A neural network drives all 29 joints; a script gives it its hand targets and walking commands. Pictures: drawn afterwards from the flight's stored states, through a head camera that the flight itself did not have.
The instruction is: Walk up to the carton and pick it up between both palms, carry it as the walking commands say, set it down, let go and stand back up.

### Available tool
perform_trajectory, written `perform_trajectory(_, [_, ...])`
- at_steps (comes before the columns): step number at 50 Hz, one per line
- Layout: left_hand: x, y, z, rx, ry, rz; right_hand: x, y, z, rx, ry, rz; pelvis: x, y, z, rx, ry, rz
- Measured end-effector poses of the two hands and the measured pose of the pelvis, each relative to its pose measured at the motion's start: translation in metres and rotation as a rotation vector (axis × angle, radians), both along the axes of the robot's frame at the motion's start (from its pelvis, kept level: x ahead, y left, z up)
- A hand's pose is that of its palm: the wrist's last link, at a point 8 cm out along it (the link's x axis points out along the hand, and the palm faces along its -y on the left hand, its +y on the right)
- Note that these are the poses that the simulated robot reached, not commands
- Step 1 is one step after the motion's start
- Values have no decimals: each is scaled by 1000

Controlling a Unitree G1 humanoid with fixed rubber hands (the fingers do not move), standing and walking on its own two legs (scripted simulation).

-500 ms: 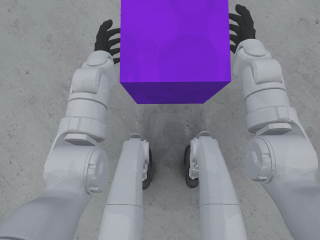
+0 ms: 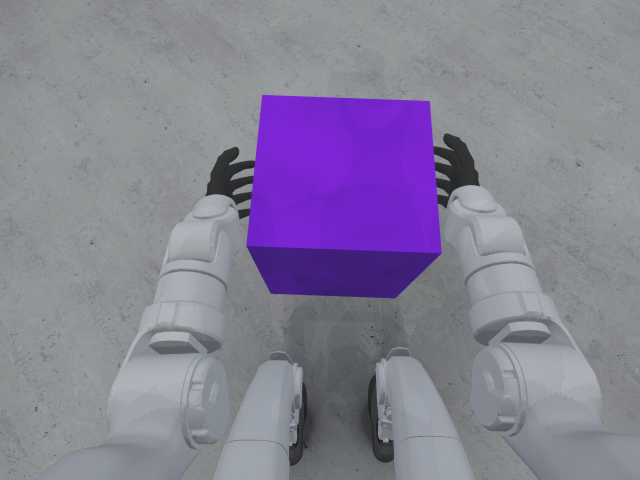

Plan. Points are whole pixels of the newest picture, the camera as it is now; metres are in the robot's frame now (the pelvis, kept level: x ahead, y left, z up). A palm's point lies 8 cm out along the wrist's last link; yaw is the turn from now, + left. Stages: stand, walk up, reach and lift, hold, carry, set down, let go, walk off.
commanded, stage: reach and lift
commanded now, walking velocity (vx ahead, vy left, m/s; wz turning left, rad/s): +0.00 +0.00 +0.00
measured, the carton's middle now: (338, 211) +0.46 -0.01 -0.08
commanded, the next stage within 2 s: hold in 2.00 s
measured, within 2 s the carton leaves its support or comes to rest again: neither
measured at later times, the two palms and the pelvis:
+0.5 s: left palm (207, 171) +0.43 +0.13 +0.09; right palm (493, 172) +0.42 -0.17 +0.08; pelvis +0.09 +0.00 +0.07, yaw +0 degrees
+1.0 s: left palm (171, 164) +0.40 +0.14 +0.14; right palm (511, 147) +0.40 -0.16 +0.14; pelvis +0.08 +0.00 +0.08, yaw +0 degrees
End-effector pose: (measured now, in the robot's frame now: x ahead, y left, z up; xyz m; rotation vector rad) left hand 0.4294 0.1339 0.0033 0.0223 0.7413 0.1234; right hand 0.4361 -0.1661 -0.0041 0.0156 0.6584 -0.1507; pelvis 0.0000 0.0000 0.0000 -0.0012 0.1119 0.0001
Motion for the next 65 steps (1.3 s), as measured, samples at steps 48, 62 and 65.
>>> perform_trajectory(48, [-27,5,137,-19,-53,-22,-35,5,142,14,-10,-49,82,3,84,1,-169,2])
perform_trajectory(62, [-31,3,147,-17,-67,-26,-31,4,163,13,-33,-46,82,0,85,6,-200,2])
perform_trajectory(65, [-29,2,148,-15,-60,-25,-30,2,162,15,-26,-47,84,-2,86,8,-200,2])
